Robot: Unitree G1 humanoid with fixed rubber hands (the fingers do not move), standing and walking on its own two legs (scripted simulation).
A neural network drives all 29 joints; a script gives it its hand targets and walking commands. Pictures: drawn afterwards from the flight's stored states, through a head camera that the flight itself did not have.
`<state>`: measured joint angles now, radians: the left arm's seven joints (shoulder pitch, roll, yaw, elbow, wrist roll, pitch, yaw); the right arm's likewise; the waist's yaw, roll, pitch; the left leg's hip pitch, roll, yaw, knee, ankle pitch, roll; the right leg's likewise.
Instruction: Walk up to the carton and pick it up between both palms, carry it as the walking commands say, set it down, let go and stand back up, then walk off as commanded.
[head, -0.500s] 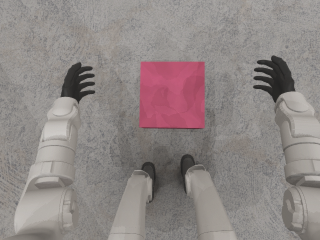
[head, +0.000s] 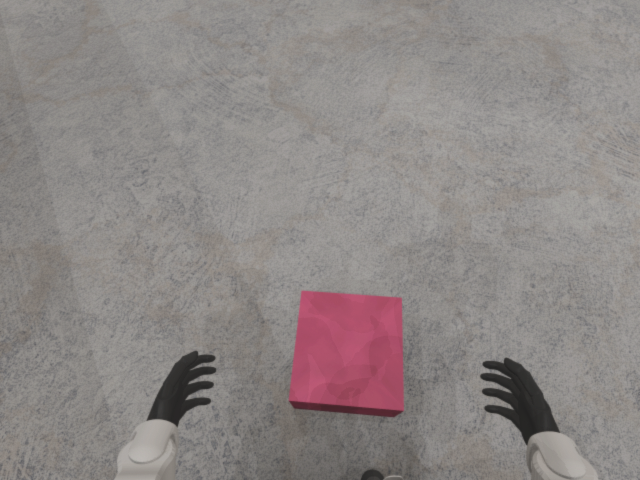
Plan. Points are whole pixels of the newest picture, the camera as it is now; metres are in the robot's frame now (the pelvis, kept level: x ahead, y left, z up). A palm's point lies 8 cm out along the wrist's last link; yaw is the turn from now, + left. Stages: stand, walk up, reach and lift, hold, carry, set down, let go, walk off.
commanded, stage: let go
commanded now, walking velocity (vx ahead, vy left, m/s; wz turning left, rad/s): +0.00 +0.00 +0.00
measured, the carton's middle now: (347, 353) +0.43 -0.04 -0.68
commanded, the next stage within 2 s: stand in 0.50 s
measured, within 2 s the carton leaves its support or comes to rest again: neither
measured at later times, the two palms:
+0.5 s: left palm (131, 472) +0.16 +0.24 -0.05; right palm out of the picture +0.15 -0.22 -0.06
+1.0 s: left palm out of the picture +0.11 +0.24 -0.12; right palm out of the picture +0.04 -0.24 -0.12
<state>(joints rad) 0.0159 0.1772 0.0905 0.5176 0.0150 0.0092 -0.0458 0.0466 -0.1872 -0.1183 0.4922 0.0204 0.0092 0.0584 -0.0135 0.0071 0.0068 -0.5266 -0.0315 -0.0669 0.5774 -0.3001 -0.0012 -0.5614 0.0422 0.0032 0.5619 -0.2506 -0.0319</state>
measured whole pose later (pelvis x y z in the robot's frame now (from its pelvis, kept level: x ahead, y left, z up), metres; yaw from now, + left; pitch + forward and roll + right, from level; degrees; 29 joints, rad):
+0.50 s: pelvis +0.00 +0.01 +0.01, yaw -1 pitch -7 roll +0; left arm 0.21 0.20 0.04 0.43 0.01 0.14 -0.08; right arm 0.23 -0.19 -0.06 0.38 -0.03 0.17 0.08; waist -0.01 0.02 0.15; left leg -0.06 -0.04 -0.05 0.47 -0.30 0.02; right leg -0.10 0.03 0.02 0.46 -0.25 -0.02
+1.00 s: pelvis +0.04 +0.00 +0.00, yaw -4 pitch +4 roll +0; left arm 0.38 0.20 0.02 0.87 0.04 -0.05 0.01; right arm 0.46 -0.21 -0.02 0.81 -0.03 -0.05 -0.02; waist -0.03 0.01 -0.22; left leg -0.22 0.00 0.02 0.55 -0.39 0.00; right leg -0.30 0.07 0.07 0.58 -0.34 -0.03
